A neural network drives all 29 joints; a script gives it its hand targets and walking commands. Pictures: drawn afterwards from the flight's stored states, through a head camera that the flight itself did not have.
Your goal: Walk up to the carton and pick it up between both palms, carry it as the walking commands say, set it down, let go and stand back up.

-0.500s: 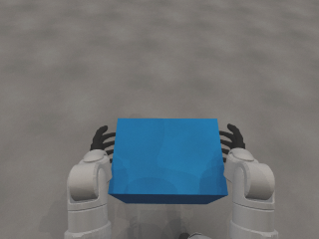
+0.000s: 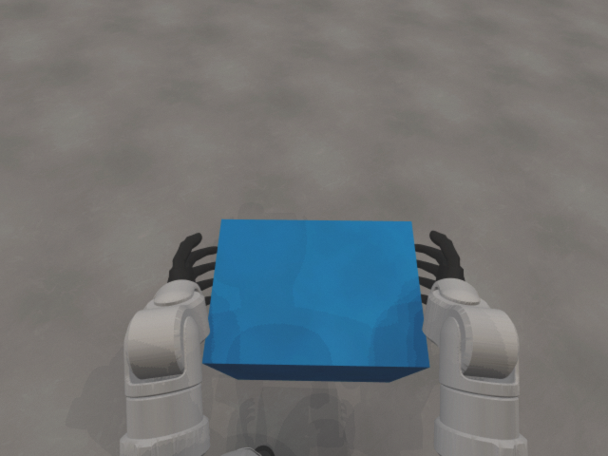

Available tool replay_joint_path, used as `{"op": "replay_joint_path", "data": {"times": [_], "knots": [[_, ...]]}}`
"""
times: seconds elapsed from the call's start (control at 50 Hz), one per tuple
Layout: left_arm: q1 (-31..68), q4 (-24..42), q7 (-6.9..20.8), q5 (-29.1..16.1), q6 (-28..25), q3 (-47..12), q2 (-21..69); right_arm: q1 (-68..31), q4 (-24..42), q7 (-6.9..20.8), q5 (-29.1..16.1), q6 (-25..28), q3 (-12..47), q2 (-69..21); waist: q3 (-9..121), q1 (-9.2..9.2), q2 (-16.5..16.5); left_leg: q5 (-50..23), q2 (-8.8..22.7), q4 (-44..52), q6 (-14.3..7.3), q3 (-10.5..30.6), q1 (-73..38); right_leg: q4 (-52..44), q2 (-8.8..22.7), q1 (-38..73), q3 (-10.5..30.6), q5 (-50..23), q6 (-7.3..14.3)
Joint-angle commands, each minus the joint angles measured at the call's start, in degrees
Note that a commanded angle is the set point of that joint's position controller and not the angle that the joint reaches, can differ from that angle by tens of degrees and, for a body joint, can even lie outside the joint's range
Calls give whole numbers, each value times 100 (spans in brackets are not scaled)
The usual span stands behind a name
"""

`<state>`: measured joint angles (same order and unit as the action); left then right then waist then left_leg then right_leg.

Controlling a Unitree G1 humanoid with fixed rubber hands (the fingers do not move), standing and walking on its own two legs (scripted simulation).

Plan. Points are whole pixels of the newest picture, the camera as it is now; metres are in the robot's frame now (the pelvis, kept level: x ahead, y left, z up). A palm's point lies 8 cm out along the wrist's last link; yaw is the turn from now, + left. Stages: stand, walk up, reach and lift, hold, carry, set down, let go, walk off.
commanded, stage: carry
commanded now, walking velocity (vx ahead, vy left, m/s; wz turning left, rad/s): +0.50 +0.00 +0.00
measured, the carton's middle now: (314, 309) +0.31 +0.00 -0.01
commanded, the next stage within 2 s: none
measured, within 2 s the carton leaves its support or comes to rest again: neither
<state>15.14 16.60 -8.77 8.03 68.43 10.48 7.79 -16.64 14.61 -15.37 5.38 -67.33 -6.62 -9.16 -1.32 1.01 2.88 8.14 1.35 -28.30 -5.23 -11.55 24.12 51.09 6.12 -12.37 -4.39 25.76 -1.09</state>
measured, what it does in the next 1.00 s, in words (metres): walks ahead: right foot, then left foot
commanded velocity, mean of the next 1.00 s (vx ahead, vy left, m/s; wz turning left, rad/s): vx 0.50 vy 0.00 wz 0.00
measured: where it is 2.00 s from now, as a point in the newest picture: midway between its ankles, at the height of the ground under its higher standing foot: (263, 175)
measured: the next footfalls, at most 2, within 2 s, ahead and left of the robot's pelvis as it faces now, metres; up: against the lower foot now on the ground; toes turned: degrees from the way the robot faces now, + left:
right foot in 0.42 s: +0.45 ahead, -0.08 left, +0.00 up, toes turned -8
left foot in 0.78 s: +0.68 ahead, +0.17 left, +0.00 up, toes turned +11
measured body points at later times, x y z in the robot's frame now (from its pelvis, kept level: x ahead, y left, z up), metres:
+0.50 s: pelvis +0.34 +0.01 -0.01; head +0.37 +0.03 +0.44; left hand +0.63 +0.19 +0.05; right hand +0.65 -0.13 +0.06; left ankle +0.15 +0.07 -0.65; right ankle +0.41 -0.08 -0.73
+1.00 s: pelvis +0.65 +0.11 +0.02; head +0.67 +0.14 +0.47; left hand +0.94 +0.28 +0.07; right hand +0.95 -0.04 +0.09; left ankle +0.64 +0.16 -0.73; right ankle +0.63 -0.03 -0.65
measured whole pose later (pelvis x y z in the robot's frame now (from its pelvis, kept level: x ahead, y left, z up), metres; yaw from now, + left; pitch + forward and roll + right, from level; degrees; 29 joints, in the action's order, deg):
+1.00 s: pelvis +0.65 +0.11 +0.02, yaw +0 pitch +4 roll -3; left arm 14.0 12.9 -10.9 7.3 68.6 9.9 8.4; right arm -15.9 10.8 -15.3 4.8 -67.8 -8.4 -8.9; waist 1.6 0.1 0.6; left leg 10.1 1.0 -15.8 -5.2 -11.5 10.1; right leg 56.3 3.5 -29.0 -5.2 15.9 -0.7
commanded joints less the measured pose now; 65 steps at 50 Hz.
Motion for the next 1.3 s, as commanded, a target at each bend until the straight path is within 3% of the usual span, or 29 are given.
{"op": "replay_joint_path", "data": {"times": [0.0,0.04,0.08,0.2,0.26,0.32,0.34,0.36,0.38,0.4,0.42,0.44,0.46,0.5,0.6,0.64,0.7,0.74,0.76,0.78,0.8,0.84,0.88,1.06,1.08,1.2,1.24,1.26,1.28], "knots": [[3160,587,1951,-2865,-2,-4676,5673,-2576,280,2663,-2349,-107,3696,-5618,3014,53,-1010,-2156,1991,1157,-601,2573,-3990,1722,-95,-2544,414,-355,175],[3512,680,1933,-2981,-69,-4684,5887,-2484,168,2666,-2335,-91,3601,-5812,2878,46,-772,-2432,1734,1213,-362,1742,-3984,755,-56,-2381,287,-649,63],[3236,436,1907,-2931,-116,-4716,5983,-2612,272,2695,-2412,-32,3592,-5700,2574,24,-1060,-2115,1640,1465,-235,1343,-3680,431,-58,-2425,145,-953,16],[3144,543,1810,-2798,-88,-4705,5748,-2548,255,2771,-2419,-106,3643,-5454,2035,19,-1185,-2104,1347,1594,-194,739,-3483,-764,-302,-2442,-398,-1740,48],[3339,652,1808,-2880,-36,-4746,5804,-2256,148,2744,-2268,-188,3515,-5415,1876,25,-1431,-3072,1104,1398,-73,426,-3493,-1552,-531,-2177,-648,-2047,160],[3277,463,1868,-2834,24,-4624,5757,-2591,399,2733,-2298,-229,3628,-5364,1928,41,-1045,-3993,1143,829,32,282,-3665,-2240,-708,-1695,-768,-2275,292],[3103,301,1877,-2803,75,-4544,5755,-2509,335,2730,-2282,-238,3675,-5367,2163,0,-1180,-4492,1010,373,166,118,-3566,-2603,-842,-1111,-887,-2546,388],[2966,180,1906,-2778,61,-4513,5736,-2490,363,2707,-2288,-221,3675,-5343,2359,-73,-831,-4223,920,-268,335,-142,-3086,-2947,-868,2,-1098,-2970,416],[3038,192,1923,-2801,52,-4491,5813,-2534,380,2718,-2238,-237,3682,-5355,3037,-214,-662,-3332,796,-1342,513,-161,-2197,-2847,-456,1531,-475,-3028,684],[3035,244,1913,-2809,57,-4464,5841,-2518,312,2751,-2268,-288,3605,-5366,3534,-277,-69,-1337,496,-2763,614,-81,-843,-2781,819,2849,1170,-3373,1026],[2958,57,1892,-2690,14,-4390,5787,-2464,164,2722,-2281,-296,3706,-5381,3429,-211,894,2134,-321,-4092,693,305,925,-2753,1828,3948,2801,-5017,1696],[2805,62,1898,-2702,-4,-4366,5788,-2627,155,2710,-2380,-283,3781,-5458,3566,-226,956,2381,-249,-4698,590,923,1730,-2697,1968,4274,3026,-5843,2077],[2756,46,1905,-2726,-51,-4431,5862,-2726,268,2727,-2449,-201,3797,-5475,3473,-257,637,2252,-64,-4543,580,1176,1877,-2779,1877,3978,2595,-5911,1959],[2954,213,1925,-2869,-161,-4463,6105,-3098,590,2699,-2579,-47,3916,-5717,3212,-218,90,1651,361,-2898,550,1347,1503,-3251,1497,3072,1756,-4148,1327],[3193,1152,1891,-3058,-370,-4684,5894,-2544,695,2588,-2422,157,3849,-5780,2770,-178,260,909,45,-829,634,593,275,-3881,1042,1867,456,-2797,1078],[2823,1223,1919,-3013,-334,-4604,5663,-2369,863,2514,-2382,163,3906,-5711,2679,-197,669,66,-74,-239,634,321,-54,-3773,828,1883,15,-3074,870],[2737,1151,1905,-2948,-239,-4621,5625,-2404,1020,2500,-2389,74,3914,-5555,2477,-154,418,-955,-142,679,656,-43,-708,-3122,627,1695,-452,-3172,618],[2610,869,1910,-2824,-90,-4636,5455,-2016,528,2587,-2285,-85,3882,-5453,2569,-39,-11,-534,-47,642,502,11,-2383,-2141,317,495,-688,-2561,301],[2702,837,1926,-2757,-69,-4655,5317,-1912,271,2647,-2241,-125,3840,-5398,2823,81,-579,-72,817,882,165,1174,-3331,-1064,87,-409,-773,-1783,159],[2922,729,1948,-2758,12,-4662,5382,-2143,124,2673,-2203,-165,3775,-5341,3018,116,-1739,-20,2144,1358,-510,3332,-4041,430,-467,-1704,-668,-46,1],[2919,528,2001,-2819,68,-4571,5295,-2157,107,2631,-2204,-127,3724,-5293,3141,127,-1801,-482,2370,1318,-932,3779,-4596,1108,-515,-2444,-164,428,135],[3140,384,2014,-2930,-5,-4689,5724,-2486,200,2659,-2265,-95,3686,-5579,2939,53,-1148,-1648,2055,1192,-632,2739,-3990,1531,-48,-2607,391,-199,163],[3357,276,2003,-2979,-51,-4613,5816,-2479,-9,2660,-2276,-44,3555,-5730,2735,26,-690,-1956,1818,1387,-366,1988,-3673,900,-23,-2421,291,-686,89],[3265,494,1860,-2851,-134,-4592,5862,-2785,346,2738,-2457,-71,3642,-5585,2035,31,-1020,-2272,1329,1576,-194,754,-3471,-706,-248,-2523,-244,-1709,77],[3431,511,1808,-2849,-110,-4662,5897,-2630,230,2775,-2417,-112,3573,-5560,1936,15,-1262,-2793,1255,1528,-66,766,-3630,-650,-330,-2679,-328,-1865,118],[3130,386,1884,-2839,-11,-4602,5775,-2514,390,2716,-2289,-161,3625,-5353,1923,22,-1228,-4375,1045,663,84,135,-3614,-2245,-756,-1551,-800,-2261,363],[3100,413,1900,-2798,-11,-4458,5705,-2380,197,2733,-2287,-220,3698,-5417,2562,-144,-836,-3878,904,-714,407,-151,-2611,-2819,-753,640,-827,-2816,580],[2891,341,1898,-2805,-20,-4485,5735,-2329,280,2733,-2266,-239,3708,-5348,3343,-257,-206,-2630,716,-2056,485,-109,-1526,-2674,45,2189,247,-3033,932],[3124,373,1899,-2813,-33,-4490,5726,-2663,415,2732,-2312,-217,3673,-5430,3367,-241,593,391,131,-3283,576,43,-135,-2727,1032,3243,1601,-4557,1081]]}}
